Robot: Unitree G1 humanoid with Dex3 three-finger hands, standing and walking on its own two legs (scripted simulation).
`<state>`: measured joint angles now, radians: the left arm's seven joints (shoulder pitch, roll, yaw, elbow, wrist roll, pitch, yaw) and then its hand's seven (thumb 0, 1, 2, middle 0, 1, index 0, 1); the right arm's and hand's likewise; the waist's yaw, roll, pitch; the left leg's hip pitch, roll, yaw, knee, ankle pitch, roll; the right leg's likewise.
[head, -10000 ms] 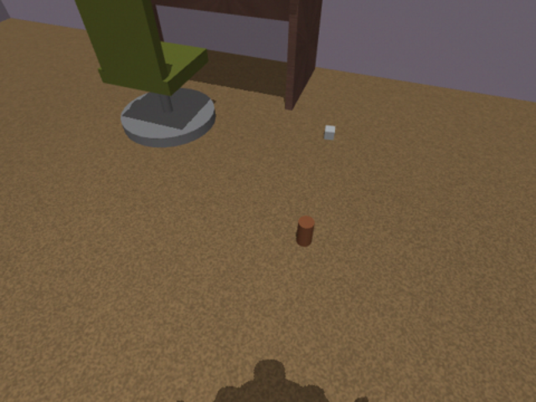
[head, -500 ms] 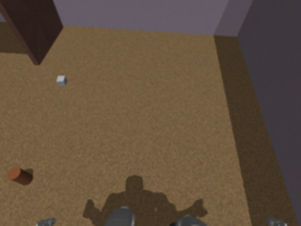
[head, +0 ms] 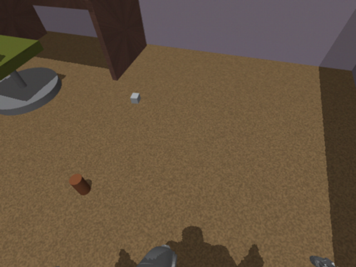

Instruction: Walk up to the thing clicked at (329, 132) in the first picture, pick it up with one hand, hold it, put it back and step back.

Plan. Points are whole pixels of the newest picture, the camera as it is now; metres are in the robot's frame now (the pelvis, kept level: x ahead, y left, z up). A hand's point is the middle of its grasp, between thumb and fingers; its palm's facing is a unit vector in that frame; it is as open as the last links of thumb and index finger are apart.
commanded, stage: walk up
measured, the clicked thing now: (135, 98) +1.47 +0.47 -0.72
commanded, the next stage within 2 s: stand in 1.32 s
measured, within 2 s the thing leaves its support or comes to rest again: neither
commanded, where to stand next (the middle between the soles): +0.12 +0.01 m, yaw +10 degrees
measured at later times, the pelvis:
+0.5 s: pelvis +0.00 +0.04 +0.00, yaw +8 degrees
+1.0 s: pelvis +0.03 +0.03 +0.01, yaw +12 degrees
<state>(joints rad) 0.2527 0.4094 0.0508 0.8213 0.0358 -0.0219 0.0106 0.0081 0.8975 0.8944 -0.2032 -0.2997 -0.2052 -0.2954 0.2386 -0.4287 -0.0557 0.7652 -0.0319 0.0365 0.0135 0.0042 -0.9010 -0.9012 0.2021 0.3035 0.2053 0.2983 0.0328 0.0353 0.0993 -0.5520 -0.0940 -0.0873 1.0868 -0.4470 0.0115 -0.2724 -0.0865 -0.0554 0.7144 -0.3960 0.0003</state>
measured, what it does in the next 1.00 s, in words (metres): steps on the spot: left foot, then right foot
